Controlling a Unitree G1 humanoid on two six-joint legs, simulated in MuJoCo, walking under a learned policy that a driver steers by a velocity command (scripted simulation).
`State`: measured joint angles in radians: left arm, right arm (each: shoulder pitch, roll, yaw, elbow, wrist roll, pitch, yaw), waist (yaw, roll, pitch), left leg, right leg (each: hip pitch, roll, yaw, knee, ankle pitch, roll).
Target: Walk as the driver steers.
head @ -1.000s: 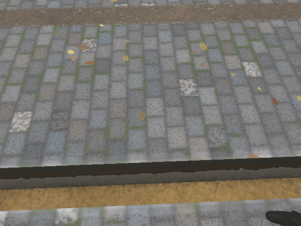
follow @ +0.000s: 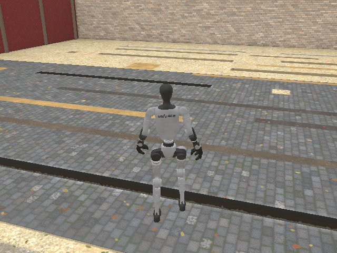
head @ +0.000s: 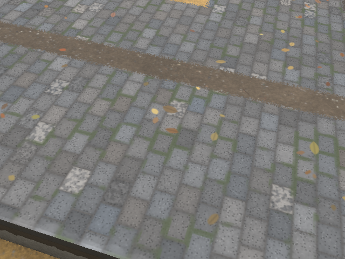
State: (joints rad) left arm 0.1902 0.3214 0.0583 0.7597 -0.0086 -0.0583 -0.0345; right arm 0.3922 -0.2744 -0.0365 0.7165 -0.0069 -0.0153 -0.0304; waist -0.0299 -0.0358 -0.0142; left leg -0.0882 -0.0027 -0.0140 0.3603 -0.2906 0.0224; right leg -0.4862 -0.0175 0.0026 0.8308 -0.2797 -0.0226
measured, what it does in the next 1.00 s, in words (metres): walks ahead, turning right: right foot, then left foot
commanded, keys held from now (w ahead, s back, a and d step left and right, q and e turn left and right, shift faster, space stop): w+e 1.00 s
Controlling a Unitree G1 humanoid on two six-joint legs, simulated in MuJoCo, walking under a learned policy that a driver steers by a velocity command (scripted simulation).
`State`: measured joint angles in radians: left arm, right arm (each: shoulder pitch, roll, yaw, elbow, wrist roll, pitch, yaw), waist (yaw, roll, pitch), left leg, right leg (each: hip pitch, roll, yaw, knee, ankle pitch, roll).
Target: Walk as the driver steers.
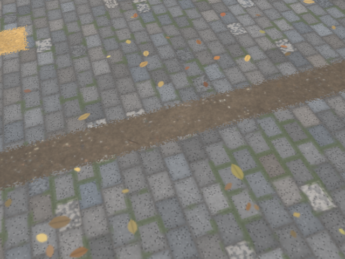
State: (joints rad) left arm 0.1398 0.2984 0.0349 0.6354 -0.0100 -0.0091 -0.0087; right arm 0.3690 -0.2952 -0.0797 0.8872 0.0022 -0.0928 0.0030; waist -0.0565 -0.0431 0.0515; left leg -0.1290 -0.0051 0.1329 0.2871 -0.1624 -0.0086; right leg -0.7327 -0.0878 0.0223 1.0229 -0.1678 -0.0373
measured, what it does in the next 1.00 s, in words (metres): walks ahead: right foot, then left foot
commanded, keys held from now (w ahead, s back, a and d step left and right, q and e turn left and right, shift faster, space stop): w+e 0.14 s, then q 0.86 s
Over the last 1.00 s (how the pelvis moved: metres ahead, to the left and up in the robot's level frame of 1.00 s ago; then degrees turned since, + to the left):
0.55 -0.07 0.00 -34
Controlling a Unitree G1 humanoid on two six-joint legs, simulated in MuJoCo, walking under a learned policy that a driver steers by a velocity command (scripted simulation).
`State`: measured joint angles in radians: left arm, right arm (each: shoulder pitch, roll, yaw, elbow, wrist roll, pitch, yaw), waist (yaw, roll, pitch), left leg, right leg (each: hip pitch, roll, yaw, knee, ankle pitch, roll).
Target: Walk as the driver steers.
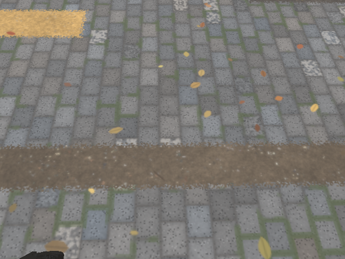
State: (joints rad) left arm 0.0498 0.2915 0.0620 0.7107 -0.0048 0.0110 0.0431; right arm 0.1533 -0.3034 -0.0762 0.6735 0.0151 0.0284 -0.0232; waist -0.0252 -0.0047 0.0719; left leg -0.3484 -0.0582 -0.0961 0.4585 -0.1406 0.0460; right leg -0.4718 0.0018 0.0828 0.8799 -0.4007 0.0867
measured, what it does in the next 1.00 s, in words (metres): steps on the spot: right foot, then left foot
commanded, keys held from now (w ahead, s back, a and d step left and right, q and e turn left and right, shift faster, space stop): q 0.38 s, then no key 0.28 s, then e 0.12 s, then w+e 0.22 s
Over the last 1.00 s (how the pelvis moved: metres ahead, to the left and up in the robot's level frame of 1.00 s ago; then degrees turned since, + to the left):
0.29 -0.06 0.00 15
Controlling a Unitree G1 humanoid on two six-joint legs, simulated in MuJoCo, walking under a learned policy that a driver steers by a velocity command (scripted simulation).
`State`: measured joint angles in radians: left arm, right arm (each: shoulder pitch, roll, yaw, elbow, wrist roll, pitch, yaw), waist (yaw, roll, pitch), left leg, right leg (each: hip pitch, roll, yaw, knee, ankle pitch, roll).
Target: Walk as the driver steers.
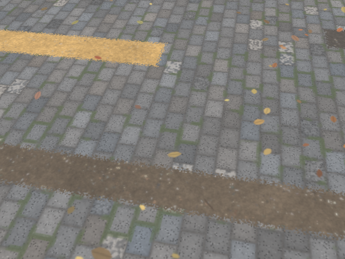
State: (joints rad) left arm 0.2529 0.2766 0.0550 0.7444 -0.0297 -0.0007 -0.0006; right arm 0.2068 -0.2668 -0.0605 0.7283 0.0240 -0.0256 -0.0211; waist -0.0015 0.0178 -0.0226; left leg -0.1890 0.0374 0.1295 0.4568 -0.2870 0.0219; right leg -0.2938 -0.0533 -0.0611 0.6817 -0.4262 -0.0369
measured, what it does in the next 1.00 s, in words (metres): walks ahead, turning right: right foot, then left foot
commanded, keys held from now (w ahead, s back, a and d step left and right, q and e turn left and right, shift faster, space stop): w+e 0.56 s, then w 0.30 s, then w+q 0.14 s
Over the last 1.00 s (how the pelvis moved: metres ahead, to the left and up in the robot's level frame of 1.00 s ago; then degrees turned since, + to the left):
0.00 -0.02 0.00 12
